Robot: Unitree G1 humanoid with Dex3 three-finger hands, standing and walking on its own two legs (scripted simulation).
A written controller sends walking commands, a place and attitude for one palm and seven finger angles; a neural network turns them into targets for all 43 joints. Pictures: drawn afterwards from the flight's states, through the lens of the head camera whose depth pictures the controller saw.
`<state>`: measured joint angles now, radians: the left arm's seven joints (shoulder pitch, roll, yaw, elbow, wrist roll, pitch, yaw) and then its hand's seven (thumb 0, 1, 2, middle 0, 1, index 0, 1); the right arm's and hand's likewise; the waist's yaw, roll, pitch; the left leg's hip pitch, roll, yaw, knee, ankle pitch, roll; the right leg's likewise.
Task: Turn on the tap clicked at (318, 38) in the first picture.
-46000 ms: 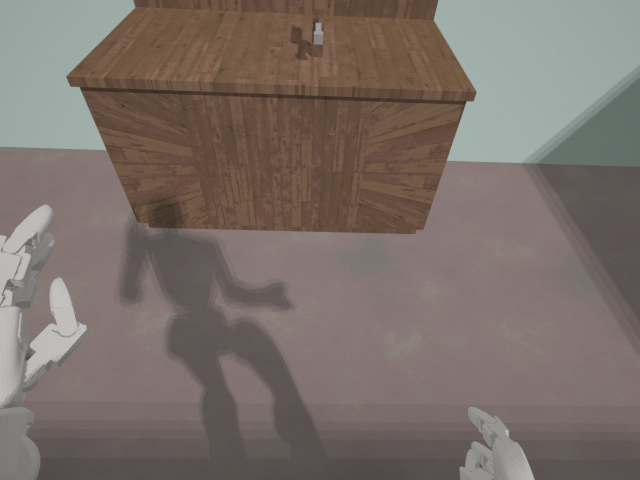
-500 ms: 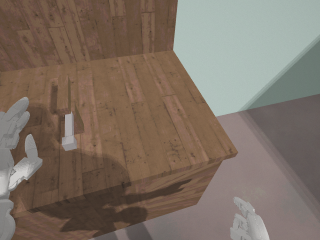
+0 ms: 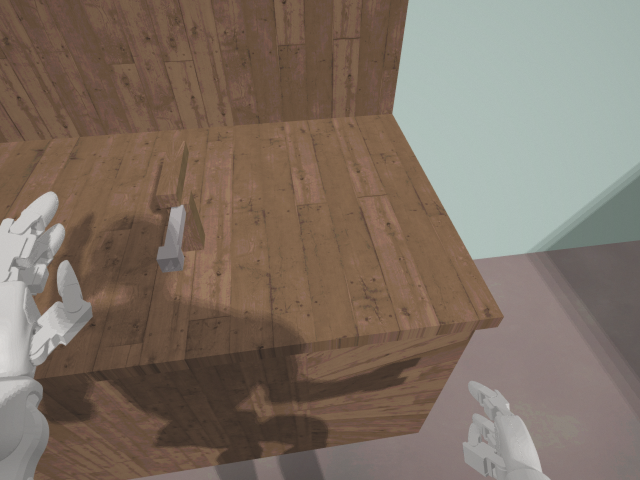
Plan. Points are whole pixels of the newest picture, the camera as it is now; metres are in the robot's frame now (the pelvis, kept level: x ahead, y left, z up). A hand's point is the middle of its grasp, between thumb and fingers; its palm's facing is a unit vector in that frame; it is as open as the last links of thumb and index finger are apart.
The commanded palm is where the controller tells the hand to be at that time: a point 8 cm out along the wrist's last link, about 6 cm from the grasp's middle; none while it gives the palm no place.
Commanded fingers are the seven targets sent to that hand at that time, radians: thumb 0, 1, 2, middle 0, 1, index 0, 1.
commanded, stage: turn the palm inward beside the body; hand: left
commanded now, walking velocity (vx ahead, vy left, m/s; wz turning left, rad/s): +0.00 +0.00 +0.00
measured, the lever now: (170, 258) +0.36 +0.27 +0.07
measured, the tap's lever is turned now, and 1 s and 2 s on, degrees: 0 0 0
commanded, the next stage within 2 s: reach beside the lever's end, fingers flat in 1.70 s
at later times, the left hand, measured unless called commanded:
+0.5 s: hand (127, 329) +0.21 +0.22 +0.15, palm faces +0.39 -0.88 -0.27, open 7.4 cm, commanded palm +0.16 +0.26 +0.16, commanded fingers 0.00 0.90 0.90 -0.20 -0.30 -0.20 -0.30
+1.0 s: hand (119, 354) +0.19 +0.22 +0.14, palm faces +0.43 -0.89 -0.18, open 7.4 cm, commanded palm +0.14 +0.26 +0.15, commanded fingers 0.00 0.90 0.90 -0.20 -0.30 -0.20 -0.30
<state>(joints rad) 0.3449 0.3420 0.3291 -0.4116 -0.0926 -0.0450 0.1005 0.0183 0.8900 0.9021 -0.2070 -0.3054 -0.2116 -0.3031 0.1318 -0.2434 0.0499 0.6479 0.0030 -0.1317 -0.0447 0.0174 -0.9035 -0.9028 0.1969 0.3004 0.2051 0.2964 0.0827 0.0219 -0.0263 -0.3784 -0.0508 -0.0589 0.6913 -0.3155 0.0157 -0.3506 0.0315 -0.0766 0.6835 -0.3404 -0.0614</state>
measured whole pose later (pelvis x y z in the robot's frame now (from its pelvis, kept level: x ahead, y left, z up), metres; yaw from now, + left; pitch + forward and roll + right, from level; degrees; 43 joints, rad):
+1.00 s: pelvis +0.01 -0.01 +0.00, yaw +0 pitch +1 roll +0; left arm 0.54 0.25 0.23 -0.48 -0.22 0.03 0.13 0.02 0.90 0.90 -0.20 -0.30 -0.21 -0.30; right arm 0.18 -0.24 0.06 0.64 0.04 -0.25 -0.09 0.02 -0.90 -0.90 0.20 0.30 0.21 0.30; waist 0.08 0.05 -0.06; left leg -0.39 -0.04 -0.07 0.71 -0.33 0.00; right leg -0.35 0.04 -0.09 0.69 -0.35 -0.07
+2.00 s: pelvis +0.01 -0.02 +0.00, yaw +1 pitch +0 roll +0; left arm 0.52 0.23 0.23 -0.43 -0.25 0.04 0.16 0.02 0.90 0.90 -0.20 -0.30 -0.21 -0.30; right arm 0.18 -0.24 0.05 0.67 0.04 -0.24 -0.10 0.02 -0.90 -0.90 0.20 0.30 0.21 0.30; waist 0.07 0.06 -0.06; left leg -0.37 -0.02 -0.09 0.69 -0.33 -0.01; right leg -0.33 0.06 -0.10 0.66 -0.35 -0.09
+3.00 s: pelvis +0.01 +0.00 +0.00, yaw +0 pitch +3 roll +0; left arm 0.15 0.23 0.28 0.01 -0.20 -0.08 0.19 0.02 0.90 0.90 -0.17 -0.23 -0.18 -0.22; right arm 0.17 -0.24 0.04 0.69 0.02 -0.17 -0.09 0.02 -0.90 -0.90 0.20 0.30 0.21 0.30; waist 0.04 0.04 -0.04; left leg -0.43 -0.04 -0.06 0.70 -0.32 0.01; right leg -0.39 0.04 -0.08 0.67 -0.33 -0.06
